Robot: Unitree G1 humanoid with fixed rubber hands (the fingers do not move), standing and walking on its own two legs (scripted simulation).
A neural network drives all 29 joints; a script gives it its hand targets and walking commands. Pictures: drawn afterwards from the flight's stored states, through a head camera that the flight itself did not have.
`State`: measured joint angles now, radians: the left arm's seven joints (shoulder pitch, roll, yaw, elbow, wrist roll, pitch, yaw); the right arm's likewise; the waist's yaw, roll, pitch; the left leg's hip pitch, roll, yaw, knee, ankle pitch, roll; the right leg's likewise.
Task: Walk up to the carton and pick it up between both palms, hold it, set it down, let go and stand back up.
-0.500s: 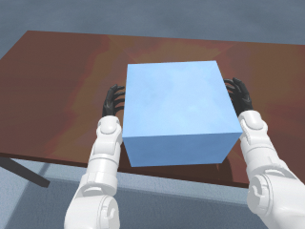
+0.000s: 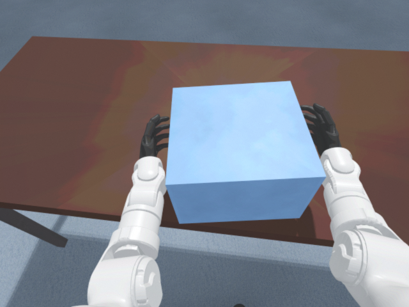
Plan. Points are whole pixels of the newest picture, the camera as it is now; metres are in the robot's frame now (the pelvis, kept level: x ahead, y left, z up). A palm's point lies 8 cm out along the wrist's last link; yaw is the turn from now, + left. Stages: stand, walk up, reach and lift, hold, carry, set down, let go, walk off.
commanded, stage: set down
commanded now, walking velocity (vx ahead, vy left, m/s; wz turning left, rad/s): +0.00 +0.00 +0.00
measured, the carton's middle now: (235, 151) +0.42 -0.05 +0.01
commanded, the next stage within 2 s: none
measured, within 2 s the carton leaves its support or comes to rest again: rests again in 0.94 s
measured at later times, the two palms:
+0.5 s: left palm (151, 154) +0.40 +0.12 +0.04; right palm (325, 144) +0.40 -0.23 +0.05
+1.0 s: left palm (152, 154) +0.41 +0.12 +0.04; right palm (326, 145) +0.40 -0.23 +0.05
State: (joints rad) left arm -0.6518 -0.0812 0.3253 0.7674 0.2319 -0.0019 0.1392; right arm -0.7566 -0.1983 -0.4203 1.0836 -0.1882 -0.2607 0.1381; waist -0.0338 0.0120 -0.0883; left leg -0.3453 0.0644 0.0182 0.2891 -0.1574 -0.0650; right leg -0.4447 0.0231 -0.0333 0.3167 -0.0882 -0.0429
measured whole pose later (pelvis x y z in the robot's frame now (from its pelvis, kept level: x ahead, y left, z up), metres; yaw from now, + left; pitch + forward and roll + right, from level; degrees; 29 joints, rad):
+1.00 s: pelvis -0.01 +0.00 +0.00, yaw +0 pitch +14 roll +1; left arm -0.70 -0.09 0.40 0.81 0.30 -0.11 0.13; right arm -0.79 -0.19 -0.51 1.09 -0.28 -0.32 0.15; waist -0.03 0.00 -0.06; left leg -0.38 0.06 0.04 0.29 -0.15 -0.06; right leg -0.49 0.02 -0.04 0.33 -0.08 -0.05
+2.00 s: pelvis -0.03 -0.01 -0.02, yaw -2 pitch +23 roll +2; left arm -0.85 0.14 0.05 0.78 -0.15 0.06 0.19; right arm -0.98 -0.58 0.11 1.18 0.45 -0.11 0.17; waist 0.06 -0.01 -0.22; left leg -0.69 0.08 0.05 0.48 -0.19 -0.07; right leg -0.79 0.04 0.00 0.47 -0.08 -0.06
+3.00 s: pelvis +0.00 +0.00 +0.00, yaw -2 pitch +7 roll +0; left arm -0.24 0.07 0.08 0.02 -0.03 0.40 0.16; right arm -0.37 -0.58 -0.04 0.57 0.41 0.04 0.22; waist -0.02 -0.02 -0.05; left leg -0.25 0.06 0.00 0.35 -0.22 -0.06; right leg -0.36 0.04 -0.01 0.36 -0.12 -0.04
